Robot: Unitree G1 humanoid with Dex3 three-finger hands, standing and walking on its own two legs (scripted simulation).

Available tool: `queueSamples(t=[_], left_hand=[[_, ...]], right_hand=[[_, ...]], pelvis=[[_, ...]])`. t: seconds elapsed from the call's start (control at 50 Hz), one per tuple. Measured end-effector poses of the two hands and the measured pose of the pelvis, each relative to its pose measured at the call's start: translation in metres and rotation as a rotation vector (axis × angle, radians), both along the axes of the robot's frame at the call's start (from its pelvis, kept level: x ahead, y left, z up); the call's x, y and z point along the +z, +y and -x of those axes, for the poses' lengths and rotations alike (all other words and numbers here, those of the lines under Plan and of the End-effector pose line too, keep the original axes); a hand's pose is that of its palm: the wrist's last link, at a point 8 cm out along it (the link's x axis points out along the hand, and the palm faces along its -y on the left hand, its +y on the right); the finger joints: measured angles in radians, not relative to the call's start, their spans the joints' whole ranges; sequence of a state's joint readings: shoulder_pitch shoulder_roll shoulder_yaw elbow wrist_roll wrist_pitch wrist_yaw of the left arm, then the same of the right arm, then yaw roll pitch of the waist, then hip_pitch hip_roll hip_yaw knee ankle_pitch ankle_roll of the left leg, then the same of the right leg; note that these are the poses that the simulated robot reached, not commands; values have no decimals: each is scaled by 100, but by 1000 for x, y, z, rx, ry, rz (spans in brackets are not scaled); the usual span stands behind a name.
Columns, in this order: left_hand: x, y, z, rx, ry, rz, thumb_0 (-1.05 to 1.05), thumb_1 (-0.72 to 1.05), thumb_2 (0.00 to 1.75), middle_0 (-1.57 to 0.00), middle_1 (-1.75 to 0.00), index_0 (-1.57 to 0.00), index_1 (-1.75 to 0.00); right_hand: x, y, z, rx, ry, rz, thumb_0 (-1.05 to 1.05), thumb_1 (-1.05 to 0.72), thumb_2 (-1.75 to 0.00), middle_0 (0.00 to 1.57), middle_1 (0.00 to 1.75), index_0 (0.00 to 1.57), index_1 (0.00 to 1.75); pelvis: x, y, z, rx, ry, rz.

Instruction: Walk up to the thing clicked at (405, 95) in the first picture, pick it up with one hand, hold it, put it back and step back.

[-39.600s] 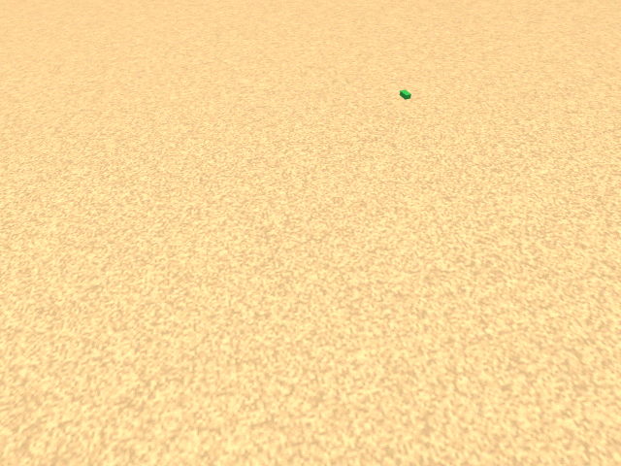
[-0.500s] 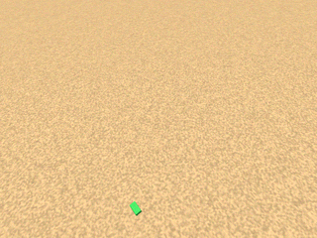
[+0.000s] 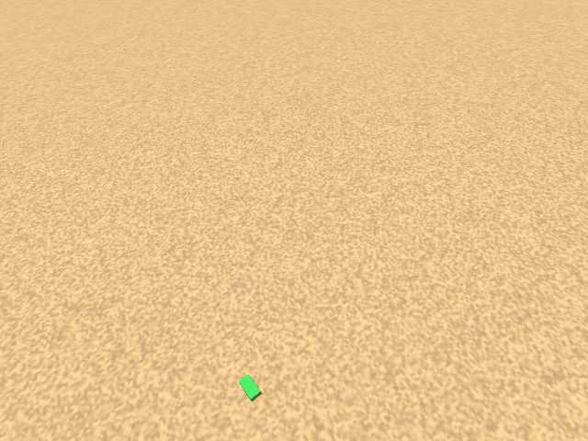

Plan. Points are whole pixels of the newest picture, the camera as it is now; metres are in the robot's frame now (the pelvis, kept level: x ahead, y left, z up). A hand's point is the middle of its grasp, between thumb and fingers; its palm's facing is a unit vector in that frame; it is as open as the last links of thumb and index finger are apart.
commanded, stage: stand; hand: left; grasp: from above
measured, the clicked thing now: (250, 387) +0.43 +0.21 -0.77
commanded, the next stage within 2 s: step back in 0.54 s
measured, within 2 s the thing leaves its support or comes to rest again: neither
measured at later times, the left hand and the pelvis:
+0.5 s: hand out of the picture +0.06 +0.25 -0.16, palm faces +0.01 -0.94 -0.34, open 7.4 cm; pelvis +0.00 +0.00 +0.00, yaw +0 degrees
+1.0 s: hand out of the picture +0.08 +0.31 -0.18, palm faces -0.04 -0.93 -0.36, open 7.4 cm; pelvis -0.06 +0.05 -0.02, yaw +0 degrees
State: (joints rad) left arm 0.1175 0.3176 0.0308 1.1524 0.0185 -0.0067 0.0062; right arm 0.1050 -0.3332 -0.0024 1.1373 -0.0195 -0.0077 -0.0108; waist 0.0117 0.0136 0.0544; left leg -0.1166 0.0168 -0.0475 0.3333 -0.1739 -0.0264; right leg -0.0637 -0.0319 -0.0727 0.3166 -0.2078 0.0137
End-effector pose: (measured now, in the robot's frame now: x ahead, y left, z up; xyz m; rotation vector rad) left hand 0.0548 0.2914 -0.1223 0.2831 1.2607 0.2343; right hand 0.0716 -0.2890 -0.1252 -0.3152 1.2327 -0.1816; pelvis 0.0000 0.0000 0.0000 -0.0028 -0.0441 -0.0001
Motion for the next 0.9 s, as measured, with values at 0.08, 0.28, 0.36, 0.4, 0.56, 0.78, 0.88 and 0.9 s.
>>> queueSamples(t=[0.08,0.28,0.36,0.4,0.56,0.78,0.88,0.9], left_hand=[[0,0,1,-2,2,1,1,91,90,-20,-30,-20,-30],[1,0,0,-7,1,-3,1,91,90,-20,-30,-20,-30],[1,0,-1,-10,-3,-2,1,91,90,-20,-30,-20,-30],[1,0,-1,-12,-4,-2,1,91,90,-20,-30,-20,-30],[1,-1,-2,-9,-10,0,1,91,90,-20,-30,-20,-30],[-12,41,-17,-54,-60,-43,1,91,90,-21,-30,-20,-30],[-23,62,-33,-61,-121,-37,1,91,90,-20,-30,-20,-30],[-23,63,-33,-64,-122,-37,1,91,90,-20,-30,-20,-30]], right_hand=[[0,-1,1,0,2,0,0,-90,-90,20,30,20,30],[0,-3,4,0,7,0,0,-90,-90,20,30,20,30],[0,-4,4,0,8,1,0,-90,-90,20,30,20,30],[0,-4,5,0,9,1,0,-90,-90,20,30,20,30],[1,-6,5,-4,10,0,0,-90,-90,20,30,20,30],[2,-7,25,-30,8,72,0,-91,-90,20,30,20,30],[1,10,54,-9,60,111,0,-91,-90,20,30,20,30],[3,14,60,-11,66,108,0,-91,-90,20,30,20,30]], pelvis=[[0,-1,0,0,1,0],[0,-2,0,-1,3,-1],[0,-2,0,0,3,-1],[0,-3,0,0,4,-1],[0,-3,1,2,8,1],[-18,26,31,10,24,-2],[-26,44,47,18,22,6],[-24,45,50,19,24,10]])
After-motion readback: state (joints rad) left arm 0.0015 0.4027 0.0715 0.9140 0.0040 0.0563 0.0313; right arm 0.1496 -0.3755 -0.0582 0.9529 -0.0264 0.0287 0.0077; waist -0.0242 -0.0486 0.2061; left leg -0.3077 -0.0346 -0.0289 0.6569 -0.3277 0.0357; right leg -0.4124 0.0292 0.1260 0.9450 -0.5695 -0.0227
